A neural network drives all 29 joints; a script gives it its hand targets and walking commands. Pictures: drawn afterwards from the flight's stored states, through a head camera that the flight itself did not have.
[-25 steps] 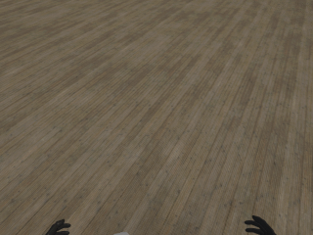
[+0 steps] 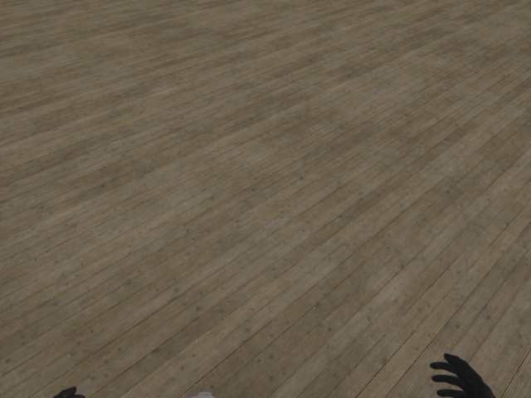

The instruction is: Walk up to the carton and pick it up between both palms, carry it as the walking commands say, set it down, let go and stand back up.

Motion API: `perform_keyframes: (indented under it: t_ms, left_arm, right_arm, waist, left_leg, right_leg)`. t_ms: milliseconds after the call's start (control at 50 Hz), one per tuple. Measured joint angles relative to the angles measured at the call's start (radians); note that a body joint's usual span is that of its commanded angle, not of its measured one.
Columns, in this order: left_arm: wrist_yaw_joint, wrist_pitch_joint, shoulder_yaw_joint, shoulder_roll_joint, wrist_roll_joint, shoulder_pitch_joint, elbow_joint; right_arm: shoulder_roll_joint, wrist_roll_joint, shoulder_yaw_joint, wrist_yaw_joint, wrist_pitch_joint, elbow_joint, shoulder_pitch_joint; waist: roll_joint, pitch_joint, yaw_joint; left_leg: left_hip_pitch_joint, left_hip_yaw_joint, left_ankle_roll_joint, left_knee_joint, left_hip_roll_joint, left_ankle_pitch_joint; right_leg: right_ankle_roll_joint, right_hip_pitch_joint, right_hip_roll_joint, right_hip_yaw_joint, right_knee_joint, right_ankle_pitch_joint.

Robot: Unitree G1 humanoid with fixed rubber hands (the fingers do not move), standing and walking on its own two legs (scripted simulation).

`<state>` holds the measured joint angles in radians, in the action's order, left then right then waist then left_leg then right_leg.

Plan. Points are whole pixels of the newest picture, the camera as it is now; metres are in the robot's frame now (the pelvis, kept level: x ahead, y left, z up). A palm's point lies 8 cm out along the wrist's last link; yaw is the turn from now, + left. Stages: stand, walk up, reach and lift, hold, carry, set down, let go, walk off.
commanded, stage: walk up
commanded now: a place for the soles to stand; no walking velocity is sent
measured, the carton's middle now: out of the picture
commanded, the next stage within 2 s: none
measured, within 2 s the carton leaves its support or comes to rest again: neither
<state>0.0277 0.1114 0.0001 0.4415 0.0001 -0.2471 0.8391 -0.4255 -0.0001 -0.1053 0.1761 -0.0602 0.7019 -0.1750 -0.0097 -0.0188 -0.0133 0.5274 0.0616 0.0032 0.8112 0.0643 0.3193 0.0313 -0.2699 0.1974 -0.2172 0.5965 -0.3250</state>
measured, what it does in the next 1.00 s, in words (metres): steps to the left, turning left: left foot, then right foot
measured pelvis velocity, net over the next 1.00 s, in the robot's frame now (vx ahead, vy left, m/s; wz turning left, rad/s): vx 0.14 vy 0.29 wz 0.54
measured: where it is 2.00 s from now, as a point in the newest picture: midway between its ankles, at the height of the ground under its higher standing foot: (61, 397)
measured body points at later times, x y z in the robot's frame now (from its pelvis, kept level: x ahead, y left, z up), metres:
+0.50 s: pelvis +0.06 +0.13 +0.00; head +0.08 +0.12 +0.45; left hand +0.08 +0.47 -0.08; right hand +0.30 -0.13 -0.08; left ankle +0.05 +0.33 -0.69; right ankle +0.08 -0.02 -0.73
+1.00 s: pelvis +0.14 +0.29 -0.01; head +0.17 +0.29 +0.44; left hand +0.05 +0.62 -0.09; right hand +0.45 +0.11 -0.09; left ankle +0.11 +0.48 -0.71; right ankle +0.14 +0.12 -0.73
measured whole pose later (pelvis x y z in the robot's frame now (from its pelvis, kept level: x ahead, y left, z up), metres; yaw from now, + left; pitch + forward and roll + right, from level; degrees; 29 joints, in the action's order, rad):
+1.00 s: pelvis +0.14 +0.29 -0.01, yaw +31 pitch +1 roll +0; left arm 0.01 0.10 0.00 0.46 0.00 -0.29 0.81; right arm -0.43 0.00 -0.10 0.15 -0.03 0.71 -0.11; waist -0.03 0.01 -0.01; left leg 0.52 0.09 0.03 0.77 0.06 0.34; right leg 0.07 -0.14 0.18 -0.26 0.61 -0.45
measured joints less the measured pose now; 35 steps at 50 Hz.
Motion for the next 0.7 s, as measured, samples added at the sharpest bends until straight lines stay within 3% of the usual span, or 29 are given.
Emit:
perform_keyframes:
  t_ms: [60,100,140,240,260,280,300,340,420,500,560,600,620,660,700]
  left_arm:
    - [-0.011,-0.012,0.0,0.0,0.0,0.0,0.003]
    - [-0.014,-0.025,0.0,0.003,0.0,0.013,0.001]
    - [-0.014,-0.031,0.0,0.004,0.0,0.036,-0.003]
    - [-0.011,-0.005,0.0,0.005,0.0,0.055,-0.009]
    - [-0.009,0.0,0.0,0.005,0.0,0.055,-0.006]
    - [-0.009,0.003,0.0,0.004,0.0,0.054,-0.003]
    - [-0.006,0.007,0.0,0.006,0.0,0.046,-0.002]
    - [-0.001,0.012,0.0,0.008,0.0,0.038,-0.001]
    - [-0.002,0.017,0.0,0.008,0.0,0.03,-0.001]
    - [-0.013,0.01,0.0,0.008,0.0,0.014,0.0]
    - [-0.027,-0.007,0.0,0.008,0.0,0.012,0.0]
    - [-0.031,-0.017,0.0,0.008,0.0,0.013,-0.01]
    - [-0.031,-0.022,0.0,0.014,0.0,0.022,-0.014]
    - [-0.031,-0.028,0.0,0.018,0.0,0.052,-0.019]
    - [-0.031,-0.012,0.0,0.018,0.0,0.065,-0.031]
  right_arm:
    - [-0.002,0.0,-0.001,0.001,0.009,0.0,0.003]
    - [-0.004,0.0,-0.003,-0.009,0.012,0.001,0.004]
    - [0.004,0.0,0.0,-0.013,0.012,0.001,0.002]
    - [0.003,0.0,-0.001,-0.022,0.012,0.0,0.001]
    - [0.003,0.0,-0.001,-0.022,0.01,0.0,0.002]
    - [0.003,0.0,-0.001,-0.022,0.006,0.001,0.001]
    - [0.004,0.0,0.003,-0.021,0.005,0.0,0.001]
    - [0.005,0.0,0.006,-0.022,0.005,0.001,0.002]
    - [0.001,0.0,0.006,-0.012,0.006,0.0,0.009]
    - [0.001,0.0,0.006,-0.005,0.007,0.0,0.03]
    - [0.0,0.0,0.006,-0.005,0.013,0.0,0.031]
    - [-0.017,0.0,0.002,-0.011,0.024,0.0,0.026]
    - [-0.016,0.0,-0.001,-0.019,0.025,0.004,0.026]
    - [-0.007,0.0,0.0,-0.03,0.025,0.011,0.011]
    - [-0.006,0.0,0.0,-0.036,0.025,0.011,-0.004]
  waist:
    - [-0.005,-0.011,-0.001]
    - [0.0,-0.003,-0.003]
    - [0.012,0.01,-0.003]
    - [0.015,0.02,-0.002]
    - [0.015,0.019,-0.002]
    - [0.009,0.018,-0.002]
    - [0.007,0.015,0.0]
    - [0.001,0.014,0.0]
    - [-0.009,0.013,-0.001]
    - [-0.009,0.013,0.0]
    - [-0.011,0.006,-0.001]
    - [-0.028,-0.001,-0.002]
    - [-0.022,0.003,-0.002]
    - [0.003,0.016,-0.002]
    - [0.009,0.018,-0.002]
  left_leg:
    - [-0.057,0.0,0.0,-0.117,0.026,-0.014]
    - [-0.071,-0.002,0.008,-0.145,0.005,-0.068]
    - [-0.069,0.002,0.01,-0.136,-0.02,-0.066]
    - [-0.083,0.008,0.01,-0.161,-0.06,-0.07]
    - [-0.085,0.01,0.01,-0.161,-0.076,-0.069]
    - [-0.086,0.02,0.01,-0.161,-0.092,-0.068]
    - [-0.087,0.021,0.01,-0.154,-0.107,-0.041]
    - [-0.06,0.022,0.01,-0.072,-0.113,0.015]
    - [-0.021,0.024,0.01,0.02,-0.042,0.016]
    - [-0.021,0.024,0.01,0.02,0.039,0.017]
    - [-0.058,0.022,0.01,-0.054,0.054,0.004]
    - [-0.111,0.024,0.008,-0.163,0.046,0.011]
    - [-0.098,0.024,0.022,-0.141,0.031,-0.006]
    - [-0.089,0.025,0.028,-0.112,-0.005,-0.011]
    - [-0.094,0.027,0.029,-0.119,-0.021,-0.012]
  right_leg:
    - [0.043,0.011,0.038,-0.011,0.01,-0.009]
    - [0.031,-0.018,0.056,0.013,0.099,-0.064]
    - [0.02,-0.07,0.007,0.066,0.186,-0.135]
    - [-0.005,-0.16,-0.133,0.072,0.175,-0.155]
    - [-0.015,-0.153,-0.151,0.074,0.121,-0.145]
    - [-0.041,-0.138,-0.156,0.078,0.073,-0.057]
    - [-0.053,-0.127,-0.143,0.077,0.051,0.028]
    - [-0.053,-0.098,-0.11,0.05,0.038,0.045]
    - [-0.03,-0.02,-0.052,-0.009,-0.013,0.016]
    - [0.003,0.039,-0.001,-0.041,-0.03,0.001]
    - [0.021,0.07,0.037,-0.056,-0.026,-0.02]
    - [0.001,0.055,0.061,-0.058,0.049,-0.065]
    - [-0.011,0.022,0.067,-0.029,0.129,-0.116]
    - [-0.014,-0.046,0.032,0.047,0.259,-0.175]
    - [-0.013,-0.095,-0.03,0.062,0.269,-0.191]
